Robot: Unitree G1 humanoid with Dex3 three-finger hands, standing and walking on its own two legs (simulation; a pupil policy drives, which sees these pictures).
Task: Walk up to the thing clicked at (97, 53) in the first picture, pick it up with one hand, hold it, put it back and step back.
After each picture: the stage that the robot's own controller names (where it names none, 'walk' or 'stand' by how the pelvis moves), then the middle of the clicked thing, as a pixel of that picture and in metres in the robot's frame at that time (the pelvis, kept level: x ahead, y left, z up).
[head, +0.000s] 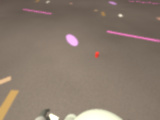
stand; (96, 54) +1.33 -0.17 -0.72
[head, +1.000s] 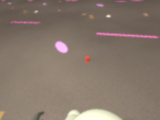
walk; (87, 59) +1.20 +0.13 -0.69
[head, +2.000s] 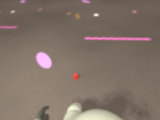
walk; (75, 76) +0.70 +0.26 -0.71
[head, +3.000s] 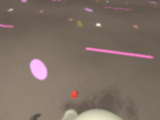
walk; (74, 94) +0.46 +0.16 -0.70
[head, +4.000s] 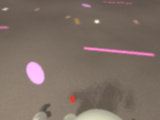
stand; (72, 99) +0.37 +0.18 -0.72
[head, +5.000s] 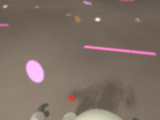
stand; (71, 98) +0.36 +0.19 -0.71
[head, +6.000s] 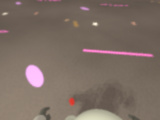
stand; (71, 101) +0.35 +0.20 -0.72
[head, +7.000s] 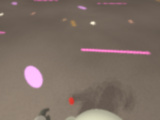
stand; (71, 101) +0.36 +0.21 -0.73
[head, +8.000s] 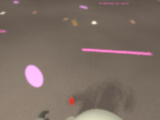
stand; (71, 101) +0.35 +0.20 -0.73
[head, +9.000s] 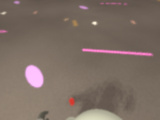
stand; (71, 101) +0.35 +0.20 -0.73
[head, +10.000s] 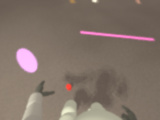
go down; (68, 87) +0.38 +0.19 -0.65
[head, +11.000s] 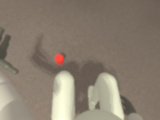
go down; (59, 59) +0.45 +0.23 -0.30
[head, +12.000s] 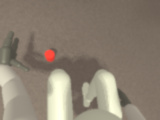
close in; (50, 56) +0.44 +0.24 -0.27
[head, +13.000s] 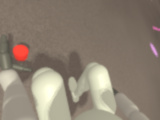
close; (21, 53) +0.43 +0.28 -0.23
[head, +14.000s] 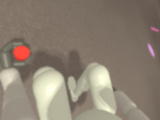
lift; (21, 54) +0.41 +0.27 -0.23
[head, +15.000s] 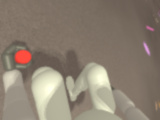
lift; (22, 57) +0.39 +0.26 -0.23
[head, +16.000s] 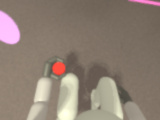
lift; (59, 70) +0.32 +0.22 -0.06
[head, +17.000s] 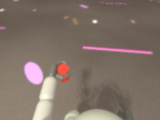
hold; (64, 73) +0.33 +0.18 +0.05
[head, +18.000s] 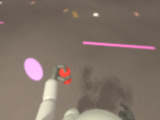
hold; (65, 76) +0.33 +0.17 +0.00
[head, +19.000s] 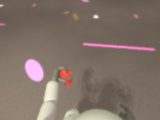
crouch; (66, 77) +0.32 +0.17 +0.00
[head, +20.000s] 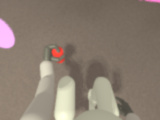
crouch; (58, 55) +0.45 +0.19 -0.09
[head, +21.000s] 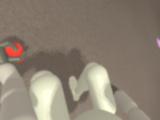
lower; (16, 53) +0.42 +0.29 -0.23
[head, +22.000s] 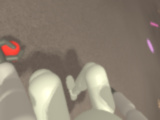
lower; (12, 52) +0.42 +0.30 -0.24
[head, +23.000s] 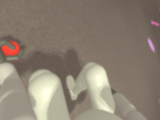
lower; (12, 52) +0.42 +0.30 -0.23
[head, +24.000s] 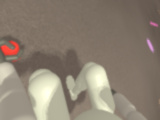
lower; (12, 52) +0.43 +0.30 -0.23
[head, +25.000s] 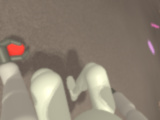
draw back; (16, 52) +0.42 +0.29 -0.23
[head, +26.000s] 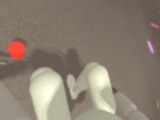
rise; (16, 51) +0.42 +0.29 -0.23
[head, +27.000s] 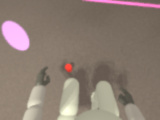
walk; (68, 68) +0.44 +0.20 -0.44
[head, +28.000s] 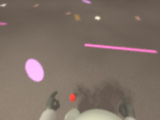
stand; (72, 97) +0.37 +0.17 -0.66
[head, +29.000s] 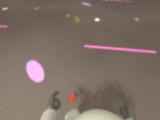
stand; (72, 98) +0.38 +0.18 -0.67
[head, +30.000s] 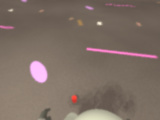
stand; (74, 99) +0.38 +0.16 -0.71
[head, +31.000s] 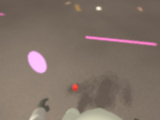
walk; (75, 87) +0.43 +0.14 -0.70
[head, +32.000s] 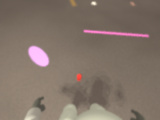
walk; (79, 77) +0.57 +0.09 -0.70
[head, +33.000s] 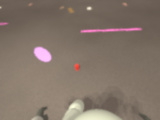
walk; (77, 67) +0.83 +0.26 -0.70
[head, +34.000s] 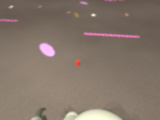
stand; (77, 63) +1.03 +0.22 -0.71
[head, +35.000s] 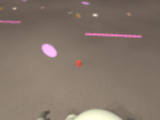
stand; (78, 63) +1.04 +0.20 -0.72
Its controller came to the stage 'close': yes
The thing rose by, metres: 0.72
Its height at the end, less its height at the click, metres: +0.00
